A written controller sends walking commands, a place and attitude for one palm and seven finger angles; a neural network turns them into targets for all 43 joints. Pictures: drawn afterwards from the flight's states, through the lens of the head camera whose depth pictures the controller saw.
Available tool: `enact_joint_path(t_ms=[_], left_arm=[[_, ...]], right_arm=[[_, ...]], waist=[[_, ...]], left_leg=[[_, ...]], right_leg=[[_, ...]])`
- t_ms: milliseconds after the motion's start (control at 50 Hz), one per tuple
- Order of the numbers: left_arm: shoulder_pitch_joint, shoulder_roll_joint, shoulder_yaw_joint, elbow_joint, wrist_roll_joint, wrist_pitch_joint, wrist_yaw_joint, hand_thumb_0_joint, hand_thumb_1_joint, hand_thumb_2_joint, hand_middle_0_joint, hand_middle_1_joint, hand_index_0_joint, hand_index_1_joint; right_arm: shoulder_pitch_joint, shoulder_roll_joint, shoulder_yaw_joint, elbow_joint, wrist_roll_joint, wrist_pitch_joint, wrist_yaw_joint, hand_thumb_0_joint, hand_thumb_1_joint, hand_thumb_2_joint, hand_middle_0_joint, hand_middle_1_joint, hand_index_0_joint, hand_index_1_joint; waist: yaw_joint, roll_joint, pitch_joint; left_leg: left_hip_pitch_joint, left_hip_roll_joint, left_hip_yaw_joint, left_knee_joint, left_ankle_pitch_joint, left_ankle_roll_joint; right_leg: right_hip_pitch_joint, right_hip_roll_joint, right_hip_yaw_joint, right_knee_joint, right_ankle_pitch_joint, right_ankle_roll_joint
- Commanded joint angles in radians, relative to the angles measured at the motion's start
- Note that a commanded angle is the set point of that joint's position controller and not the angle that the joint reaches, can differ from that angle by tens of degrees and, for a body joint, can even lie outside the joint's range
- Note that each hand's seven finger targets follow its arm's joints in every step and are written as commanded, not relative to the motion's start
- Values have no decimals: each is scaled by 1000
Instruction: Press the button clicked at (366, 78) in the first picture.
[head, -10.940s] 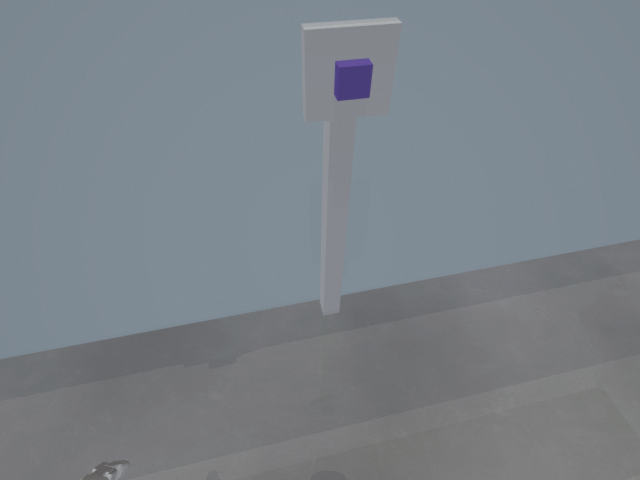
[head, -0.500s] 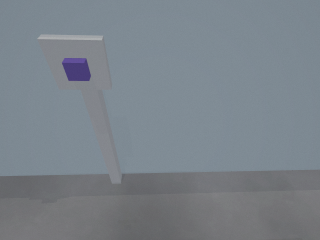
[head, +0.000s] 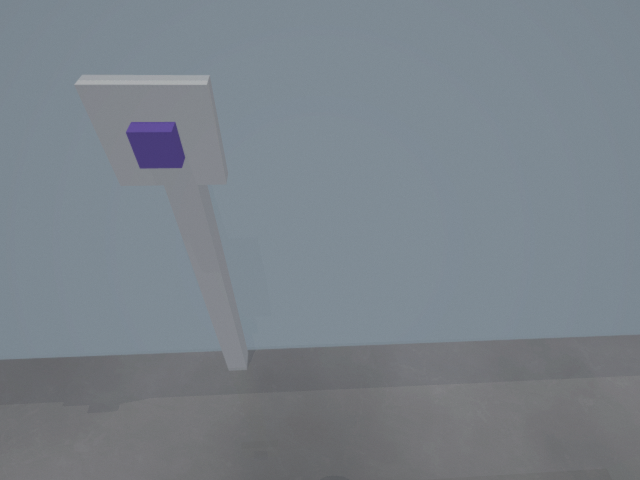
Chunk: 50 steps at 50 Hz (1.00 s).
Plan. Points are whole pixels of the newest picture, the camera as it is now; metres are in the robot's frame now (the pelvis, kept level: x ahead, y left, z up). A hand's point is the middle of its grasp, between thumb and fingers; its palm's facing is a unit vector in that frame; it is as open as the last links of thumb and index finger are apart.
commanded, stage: look again from close up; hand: left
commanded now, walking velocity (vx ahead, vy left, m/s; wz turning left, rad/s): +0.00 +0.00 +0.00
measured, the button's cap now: (157, 144) +0.54 +0.29 +0.13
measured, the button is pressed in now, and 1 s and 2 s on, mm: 0 0 0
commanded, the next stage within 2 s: shuffle to correct the standing spot in 0.50 s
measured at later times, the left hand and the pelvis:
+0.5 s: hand out of the picture +0.05 +0.17 -0.17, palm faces +0.01 -0.97 -0.24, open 7.3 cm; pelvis +0.03 -0.01 +0.00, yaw +0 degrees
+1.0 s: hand out of the picture +0.04 +0.19 -0.20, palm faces +0.12 -0.98 -0.18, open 7.4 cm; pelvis +0.07 +0.01 -0.01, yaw +4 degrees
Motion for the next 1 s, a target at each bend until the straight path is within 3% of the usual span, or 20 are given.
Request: enact_joint_path(t_ms=[0, 20, 60, 100, 140, 220, 360, 580, 640, 680, 740, 780, 820, 860, 880, 900, 920, 940, 980], left_arm=[[69, 149, 5, -46, 2, -20, 24, 0, 900, 900, -200, -300, -200, -300], [42, 147, 9, -61, 4, -18, 14, 0, 900, 900, -200, -300, -200, -300], [41, 133, 6, -73, 5, -13, 5, 0, 900, 900, -200, -300, -200, -300], [50, 111, -1, -73, 5, -11, -1, 0, 900, 900, -200, -300, -200, -300], [41, 109, -5, -70, 4, -12, -5, 0, 900, 900, -200, -300, -200, -300], [32, 112, -9, -69, -4, -18, -5, 0, 900, 900, -200, -300, -200, -300], [18, 138, -1, -67, -8, -19, -3, 0, 900, 900, -200, -300, -200, -300], [-6, 152, 4, -55, -8, -18, -3, 0, 900, 900, -200, -300, -200, -300], [0, 163, 13, -57, -1, -14, -6, 0, 900, 900, -200, -300, -200, -300], [14, 188, 26, -63, 1, -10, -10, 0, 900, 900, -200, -300, -200, -300], [55, 229, 52, -72, 6, -8, -11, 0, 900, 900, -200, -300, -200, -300], [80, 228, 66, -80, 11, -14, -9, 0, 900, 900, -200, -300, -200, -300], [71, 230, 75, -90, 15, -20, -9, 0, 900, 900, -200, -300, -200, -300], [5, 223, 73, -110, 10, -14, -10, 0, 900, 900, -200, -300, -200, -300], [-23, 182, 63, -122, 6, -5, -10, 0, 900, 900, -200, -300, -200, -300], [-31, 118, 49, -145, -3, 3, -15, 0, 900, 900, -200, -300, -200, -300], [-35, 94, 36, -155, -1, 4, -10, 0, 900, 900, -200, -300, -200, -300], [-44, 110, 36, -144, 2, 10, -1, 0, 900, 900, -200, -300, -200, -300], [-33, 88, 30, -107, -1, 10, -5, 0, 900, 900, -200, -300, -200, -300]], right_arm=[[21, -99, -5, -116, -4, -7, 12, 0, -900, -900, 200, 300, 200, 300], [41, -98, -5, -108, -10, -10, 13, 0, -900, -900, 200, 300, 200, 300], [62, -124, -4, -128, -16, -12, 15, 0, -900, -900, 200, 300, 200, 300], [44, -137, -4, -142, -11, -12, 11, 0, -900, -900, 200, 300, 200, 300], [47, -144, -1, -149, -10, -15, 10, 0, -900, -900, 200, 300, 200, 300], [63, -151, 7, -133, -6, -19, 8, 0, -900, -900, 200, 300, 200, 300], [55, -162, 14, -103, -7, -24, 3, 0, -900, -900, 200, 300, 200, 300], [35, -152, 16, -61, -6, -19, -1, 0, -900, -900, 200, 300, 200, 300], [38, -155, 13, -58, -10, -9, 5, 0, -900, -900, 200, 300, 200, 300], [19, -146, 13, -71, -13, -2, 10, 0, -900, -900, 200, 300, 200, 300], [2, -134, 5, -97, -13, 7, 14, 0, -900, -900, 200, 300, 200, 300], [-40, -134, -1, -122, -14, 5, 19, 0, -900, -900, 200, 300, 200, 300], [-42, -128, -4, -136, -9, -2, 24, 0, -900, -900, 200, 300, 200, 300], [44, -106, -1, -109, -7, -10, 27, 0, -900, -900, 200, 300, 200, 300], [117, -123, -1, -79, -9, -18, 23, 0, -900, -900, 200, 300, 200, 300], [188, -214, -20, -69, -22, -25, 12, 0, -900, -900, 200, 300, 200, 300], [213, -235, -22, -66, -19, -17, -3, 0, -900, -900, 200, 300, 200, 300], [170, -211, -13, -77, -19, -14, -5, 0, -900, -900, 200, 300, 200, 300], [70, -160, 5, -97, -18, -26, -18, 0, -900, -900, 200, 300, 200, 300]], waist=[[-20, 69, -22], [-26, 96, 27], [-25, 152, 2], [-12, 120, 25], [-11, 42, 43], [-16, -38, 63], [-11, 1, 19], [-8, -1, 0], [-2, -13, 2], [9, -43, 43], [25, -165, 78], [43, -163, 104], [30, -134, 80], [-22, -93, 32], [-52, 3, 13], [-71, 282, -20], [-68, 316, -36], [-53, 276, -31], [-14, 173, 27]], left_leg=[[-98, 53, -83, 33, -115, -20], [-111, 57, -94, -8, -130, -8], [-159, 90, -145, -59, -197, 9], [-194, 105, -177, -108, -227, 24], [-189, 104, -178, -106, -177, 30], [-120, 87, -138, -76, -34, 26], [-46, 92, -109, -60, 127, 18], [-14, 94, -90, -55, 159, 5], [-48, 70, -72, -15, -1, 9], [-123, 35, -42, 41, -116, 3], [-231, 6, -7, 209, -212, -5], [-313, 22, -31, 307, -272, 0], [-291, 34, -43, 271, -272, 5], [-80, 13, -12, 78, -138, 2], [48, 29, -57, -33, -15, 7], [145, 226, -326, -99, 184, 83], [184, 335, -425, -131, 453, 162], [129, 339, -366, -105, 511, 183], [52, 297, -290, -85, 711, 181]], right_leg=[[-31, -114, 137, -54, -166, -57], [-93, -92, 121, -34, -260, -64], [-72, -50, 69, 25, -231, -56], [-44, -30, 51, 47, -162, -52], [-37, -34, 58, 40, -124, -50], [-51, -55, 88, -1, -69, -49], [2, -63, 85, 14, 78, -47], [52, -73, 85, 0, 178, -52], [60, -82, 91, 4, -1, -66], [49, -119, 147, -47, -165, -88], [63, -231, 275, -162, -283, -154], [80, -289, 317, -179, -194, -199], [88, -302, 266, -129, -68, -209], [-10, -232, 125, -13, -30, -156], [-89, -145, 40, 123, -60, -105], [-249, -10, -81, 356, -247, -31], [-331, 22, -34, 496, -468, -23], [-286, -16, 33, 543, -459, -36], [-250, -41, 56, 554, -358, -24]])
